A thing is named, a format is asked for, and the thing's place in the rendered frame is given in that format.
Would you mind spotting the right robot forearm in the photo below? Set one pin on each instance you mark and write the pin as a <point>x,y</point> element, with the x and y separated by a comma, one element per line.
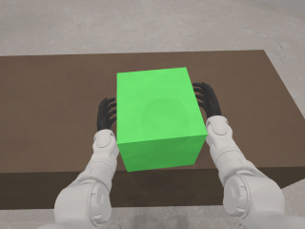
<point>227,157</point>

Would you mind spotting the pedestal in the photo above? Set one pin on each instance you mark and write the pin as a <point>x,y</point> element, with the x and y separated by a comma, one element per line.
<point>48,119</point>

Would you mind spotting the robot left hand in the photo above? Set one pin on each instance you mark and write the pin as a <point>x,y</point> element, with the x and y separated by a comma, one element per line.
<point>103,116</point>

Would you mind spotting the left robot upper arm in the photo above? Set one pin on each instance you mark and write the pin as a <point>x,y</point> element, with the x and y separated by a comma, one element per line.
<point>85,206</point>

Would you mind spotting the right robot upper arm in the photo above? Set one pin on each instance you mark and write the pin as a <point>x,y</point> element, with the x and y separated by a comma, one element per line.
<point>258,203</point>

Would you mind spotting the left robot forearm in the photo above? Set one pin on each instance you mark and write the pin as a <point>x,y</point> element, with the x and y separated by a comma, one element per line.
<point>102,165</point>

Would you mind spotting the carton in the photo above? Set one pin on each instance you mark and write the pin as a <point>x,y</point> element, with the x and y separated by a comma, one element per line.
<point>158,120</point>

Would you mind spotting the robot right hand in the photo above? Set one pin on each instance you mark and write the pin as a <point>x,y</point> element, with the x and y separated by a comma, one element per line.
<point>210,103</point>

